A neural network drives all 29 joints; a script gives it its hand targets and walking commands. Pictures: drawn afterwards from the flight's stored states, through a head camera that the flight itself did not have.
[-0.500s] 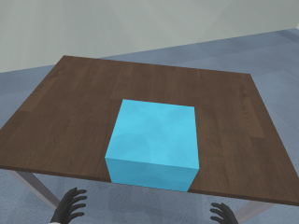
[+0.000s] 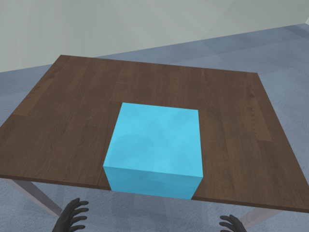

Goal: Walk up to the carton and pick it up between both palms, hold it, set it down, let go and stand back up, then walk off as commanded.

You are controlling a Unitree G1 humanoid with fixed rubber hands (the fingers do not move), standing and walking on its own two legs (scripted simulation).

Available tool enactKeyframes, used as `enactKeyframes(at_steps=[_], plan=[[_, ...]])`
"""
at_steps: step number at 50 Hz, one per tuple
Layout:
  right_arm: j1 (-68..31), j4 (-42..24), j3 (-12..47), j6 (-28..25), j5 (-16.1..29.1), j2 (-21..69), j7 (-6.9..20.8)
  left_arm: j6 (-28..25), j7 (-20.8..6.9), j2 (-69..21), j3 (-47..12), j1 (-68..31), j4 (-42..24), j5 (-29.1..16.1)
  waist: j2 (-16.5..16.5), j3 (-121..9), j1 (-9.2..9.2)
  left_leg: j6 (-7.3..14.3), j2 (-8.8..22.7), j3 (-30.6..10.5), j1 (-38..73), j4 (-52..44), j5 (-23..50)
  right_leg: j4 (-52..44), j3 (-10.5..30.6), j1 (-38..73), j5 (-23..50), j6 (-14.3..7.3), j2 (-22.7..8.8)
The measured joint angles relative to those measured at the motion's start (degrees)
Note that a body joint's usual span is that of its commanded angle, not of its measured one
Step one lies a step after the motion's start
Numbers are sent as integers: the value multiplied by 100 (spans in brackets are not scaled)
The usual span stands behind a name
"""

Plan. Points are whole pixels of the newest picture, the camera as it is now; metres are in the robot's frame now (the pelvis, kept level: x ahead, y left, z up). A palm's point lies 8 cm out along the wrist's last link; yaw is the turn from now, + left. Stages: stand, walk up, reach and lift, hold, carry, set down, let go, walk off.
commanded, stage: let go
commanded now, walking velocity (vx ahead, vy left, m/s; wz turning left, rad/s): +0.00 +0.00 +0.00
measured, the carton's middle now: (155, 149) +0.39 +0.03 -0.04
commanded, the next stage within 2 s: stand in 0.42 s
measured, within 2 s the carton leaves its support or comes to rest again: neither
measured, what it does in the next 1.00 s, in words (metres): stands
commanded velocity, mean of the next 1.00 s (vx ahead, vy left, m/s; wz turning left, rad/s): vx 0.00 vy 0.00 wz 0.00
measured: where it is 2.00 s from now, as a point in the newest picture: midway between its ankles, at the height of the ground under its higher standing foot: outside the picture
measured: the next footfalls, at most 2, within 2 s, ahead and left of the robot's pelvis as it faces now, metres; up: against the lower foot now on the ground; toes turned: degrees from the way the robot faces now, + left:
none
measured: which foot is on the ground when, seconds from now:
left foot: down 0.00-1.00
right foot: down 0.00-1.00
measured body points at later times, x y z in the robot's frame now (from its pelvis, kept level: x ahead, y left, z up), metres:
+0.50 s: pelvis +0.00 +0.00 +0.00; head +0.02 +0.01 +0.45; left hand +0.17 +0.25 -0.08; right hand +0.15 -0.24 -0.10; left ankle +0.00 +0.13 -0.75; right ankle -0.03 -0.11 -0.75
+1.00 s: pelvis -0.01 +0.01 -0.01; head -0.01 +0.03 +0.44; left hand +0.11 +0.30 -0.11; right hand +0.11 -0.28 -0.11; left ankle +0.00 +0.13 -0.75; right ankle -0.04 -0.11 -0.75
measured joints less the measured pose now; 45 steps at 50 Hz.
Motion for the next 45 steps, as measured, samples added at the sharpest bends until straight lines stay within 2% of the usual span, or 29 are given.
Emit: enactKeyframes(at_steps=[22, 25, 30, 36, 45], plan=[[-176, 294, 1, -84, 0, -128, 72, 35, 32, -14, 0, -7, 99, 110, 6, 52, -40, -36, 73, 1, 0, 89, -63, 0, 1, 33, -7, -34, 71], [-182, 316, 0, 411, -285, -337, 76, -306, 77, 26, 4, -6, 310, 300, 42, 71, -20, -11, 75, 1, -26, 369, -201, 215, 1, 39, -117, -34, 67], [-181, 493, -1, 1051, -333, -847, 76, -617, 91, 210, 11, -6, 747, 382, 74, 71, -5, 37, 59, 1, -62, 773, -452, 555, 4, 35, -333, -34, 44], [-181, 621, 1, 1251, -333, -1202, 76, -719, 91, 371, 11, -7, 1204, 386, 75, 70, -52, 96, 16, 4, -81, 853, -474, 608, 4, 34, -342, -34, 3], [-181, 781, 3, 1302, -333, -1192, 75, -780, 91, 475, 10, -7, 1661, 386, 79, 70, -49, 139, -26, 5, -81, 844, -429, 606, 3, 36, -306, -9, -38]])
